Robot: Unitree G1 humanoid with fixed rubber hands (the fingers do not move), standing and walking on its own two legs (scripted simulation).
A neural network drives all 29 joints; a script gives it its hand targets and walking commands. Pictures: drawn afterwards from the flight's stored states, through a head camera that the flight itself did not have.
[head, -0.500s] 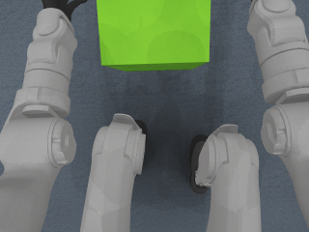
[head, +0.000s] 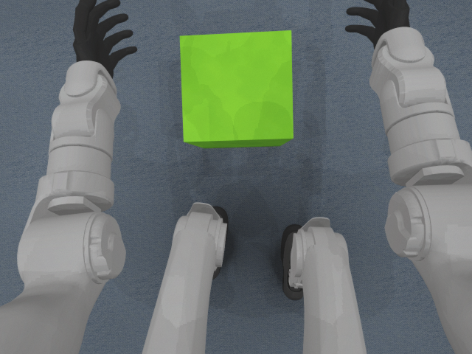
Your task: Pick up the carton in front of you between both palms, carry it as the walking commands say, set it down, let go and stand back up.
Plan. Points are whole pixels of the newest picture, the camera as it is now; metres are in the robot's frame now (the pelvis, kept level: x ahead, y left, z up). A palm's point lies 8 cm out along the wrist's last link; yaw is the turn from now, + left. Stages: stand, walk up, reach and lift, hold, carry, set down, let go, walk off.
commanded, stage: set down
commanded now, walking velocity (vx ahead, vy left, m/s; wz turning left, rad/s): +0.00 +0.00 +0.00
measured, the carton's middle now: (239, 101) +0.52 +0.08 -0.39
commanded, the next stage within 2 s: let go in 0.34 s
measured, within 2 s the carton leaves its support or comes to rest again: neither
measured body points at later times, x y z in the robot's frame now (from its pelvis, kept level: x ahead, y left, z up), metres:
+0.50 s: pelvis +0.03 +0.00 +0.14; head +0.32 +0.02 +0.47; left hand +0.50 +0.26 +0.03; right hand +0.56 -0.14 +0.03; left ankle +0.11 +0.12 -0.48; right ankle +0.08 -0.12 -0.48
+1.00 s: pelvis +0.09 +0.02 +0.24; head +0.25 +0.01 +0.66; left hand +0.34 +0.26 +0.14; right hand +0.39 -0.18 +0.13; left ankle +0.11 +0.12 -0.48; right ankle +0.08 -0.12 -0.48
